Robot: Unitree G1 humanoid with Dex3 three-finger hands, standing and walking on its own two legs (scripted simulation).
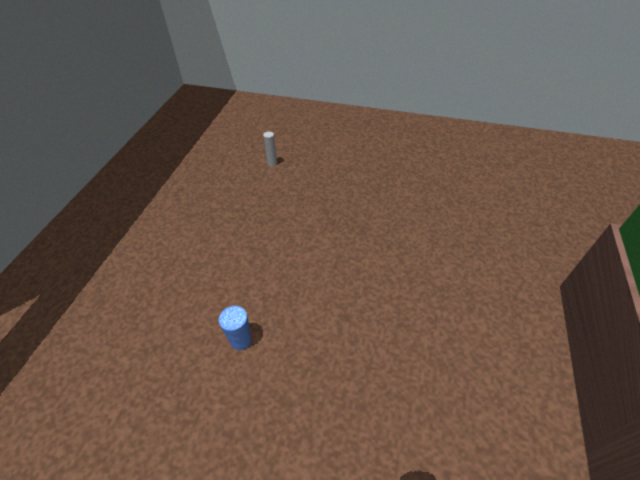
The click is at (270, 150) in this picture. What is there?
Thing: slim round
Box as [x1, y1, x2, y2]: [263, 131, 276, 166]
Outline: 268,131 265,132 263,136 267,164 272,166 276,164 273,133
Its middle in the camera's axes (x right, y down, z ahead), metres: -0.25 -0.47 +1.93
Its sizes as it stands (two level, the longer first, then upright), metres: 0.050 0.050 0.172
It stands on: the floor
